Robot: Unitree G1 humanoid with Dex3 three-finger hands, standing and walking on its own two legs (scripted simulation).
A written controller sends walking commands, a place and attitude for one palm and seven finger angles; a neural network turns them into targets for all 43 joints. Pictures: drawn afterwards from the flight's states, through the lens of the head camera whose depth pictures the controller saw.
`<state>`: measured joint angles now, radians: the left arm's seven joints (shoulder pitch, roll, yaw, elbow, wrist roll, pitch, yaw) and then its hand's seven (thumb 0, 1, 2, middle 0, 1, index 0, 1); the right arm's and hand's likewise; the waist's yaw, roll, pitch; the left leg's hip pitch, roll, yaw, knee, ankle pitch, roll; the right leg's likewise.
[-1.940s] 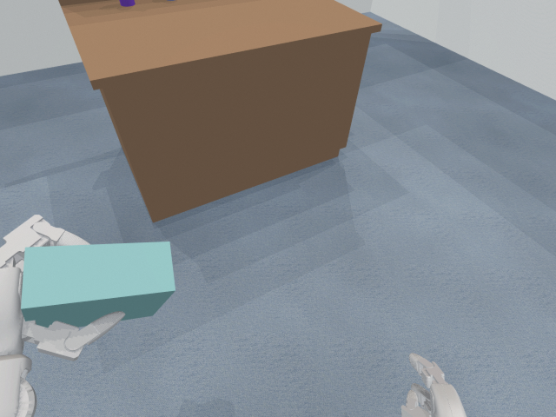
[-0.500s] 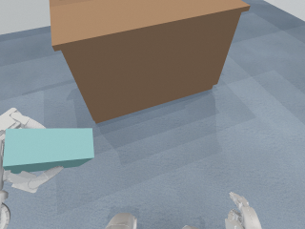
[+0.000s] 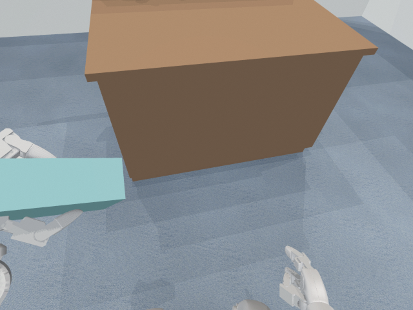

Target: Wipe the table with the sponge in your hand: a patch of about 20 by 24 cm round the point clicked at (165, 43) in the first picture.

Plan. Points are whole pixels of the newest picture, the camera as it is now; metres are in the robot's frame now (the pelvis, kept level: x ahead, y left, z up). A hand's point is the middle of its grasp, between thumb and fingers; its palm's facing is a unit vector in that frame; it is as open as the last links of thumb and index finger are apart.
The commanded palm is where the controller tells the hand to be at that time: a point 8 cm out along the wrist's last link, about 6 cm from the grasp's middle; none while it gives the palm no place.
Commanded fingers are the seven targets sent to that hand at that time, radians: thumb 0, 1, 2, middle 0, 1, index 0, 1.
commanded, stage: walk to a spot facing it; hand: left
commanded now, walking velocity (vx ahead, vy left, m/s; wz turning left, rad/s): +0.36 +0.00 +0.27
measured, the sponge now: (80, 188) +0.25 +0.19 +0.17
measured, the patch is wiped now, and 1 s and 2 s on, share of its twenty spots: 0.00 0.00 0.00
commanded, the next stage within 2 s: none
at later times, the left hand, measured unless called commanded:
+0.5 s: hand (65, 150) +0.30 +0.22 +0.19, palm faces +0.55 -0.71 -0.44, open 10.0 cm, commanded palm +0.23 +0.27 +0.19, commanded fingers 0.00 0.10 1.30 -1.20 -1.60 -1.20 -1.60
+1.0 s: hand (74, 160) +0.29 +0.21 +0.18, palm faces +0.76 -0.49 -0.43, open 10.0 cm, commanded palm +0.21 +0.22 +0.19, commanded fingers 0.00 0.10 1.30 -1.20 -1.60 -1.20 -1.60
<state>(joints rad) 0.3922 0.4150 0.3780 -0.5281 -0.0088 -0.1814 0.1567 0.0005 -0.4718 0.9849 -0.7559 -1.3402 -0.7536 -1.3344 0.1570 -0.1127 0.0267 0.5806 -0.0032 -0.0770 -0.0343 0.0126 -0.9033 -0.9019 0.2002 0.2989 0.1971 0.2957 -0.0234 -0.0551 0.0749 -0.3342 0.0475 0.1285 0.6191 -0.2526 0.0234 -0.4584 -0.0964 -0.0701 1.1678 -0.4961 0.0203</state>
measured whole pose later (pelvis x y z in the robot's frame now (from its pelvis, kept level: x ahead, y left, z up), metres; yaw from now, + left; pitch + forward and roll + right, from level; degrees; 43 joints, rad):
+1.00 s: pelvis +0.22 -0.10 +0.01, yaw +31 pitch -2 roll +3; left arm 0.43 0.33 0.32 -0.48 -0.02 -0.13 0.15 0.00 -0.47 0.99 -0.76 -1.34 -0.75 -1.34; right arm 0.16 -0.22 0.00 0.64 -0.01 -0.06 -0.08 0.02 -0.90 -0.90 0.20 0.30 0.20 0.30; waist 0.01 0.00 0.08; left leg -0.46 0.03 0.08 1.04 -0.46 -0.06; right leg -0.24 -0.15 -0.22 0.57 -0.29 -0.01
